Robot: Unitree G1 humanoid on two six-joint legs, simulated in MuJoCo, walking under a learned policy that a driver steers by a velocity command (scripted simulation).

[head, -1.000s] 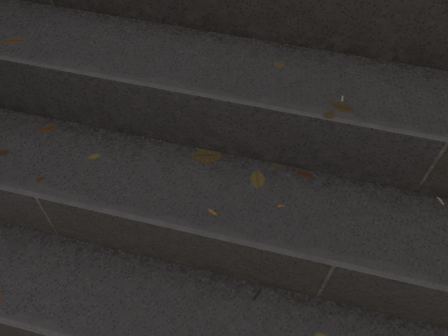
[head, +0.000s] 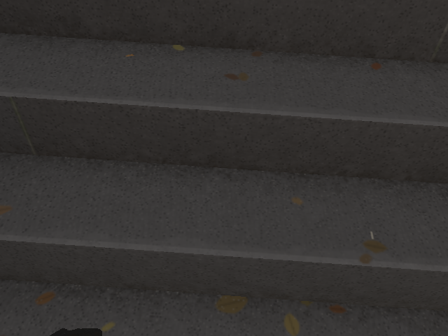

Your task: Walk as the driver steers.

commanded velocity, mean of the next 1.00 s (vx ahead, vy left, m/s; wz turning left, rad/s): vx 0.50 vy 0.00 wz -0.40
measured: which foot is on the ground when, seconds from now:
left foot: down 0.00-0.52, up 0.54-0.90, down 0.92-1.00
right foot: up 0.00-0.48, down 0.50-0.94, up 0.96-1.00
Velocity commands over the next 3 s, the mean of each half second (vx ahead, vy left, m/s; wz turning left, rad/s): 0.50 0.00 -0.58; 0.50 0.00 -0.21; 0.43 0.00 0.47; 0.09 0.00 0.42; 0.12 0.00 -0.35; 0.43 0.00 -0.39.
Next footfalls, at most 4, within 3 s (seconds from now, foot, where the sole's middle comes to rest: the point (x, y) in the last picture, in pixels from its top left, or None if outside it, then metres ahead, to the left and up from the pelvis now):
0.50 right None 0.39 -0.14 -0.52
0.92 left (251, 208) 0.66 -0.02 -0.33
1.40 right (349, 84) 0.91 -0.25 -0.14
1.82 left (240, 72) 0.93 0.02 -0.14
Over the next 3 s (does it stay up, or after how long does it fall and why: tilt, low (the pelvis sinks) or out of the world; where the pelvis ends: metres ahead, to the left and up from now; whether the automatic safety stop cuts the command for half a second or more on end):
stays up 1.07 -0.10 0.75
